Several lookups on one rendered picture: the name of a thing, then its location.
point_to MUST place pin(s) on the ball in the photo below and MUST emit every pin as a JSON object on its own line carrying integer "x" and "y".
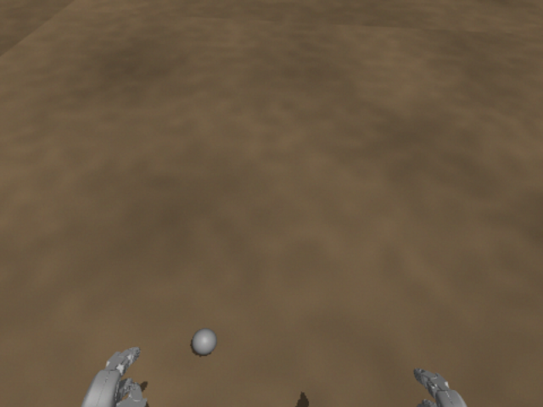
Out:
{"x": 204, "y": 341}

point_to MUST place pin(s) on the left robot hand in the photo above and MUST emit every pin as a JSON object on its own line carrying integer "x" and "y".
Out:
{"x": 106, "y": 388}

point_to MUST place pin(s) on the right robot hand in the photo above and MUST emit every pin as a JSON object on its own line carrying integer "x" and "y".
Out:
{"x": 438, "y": 387}

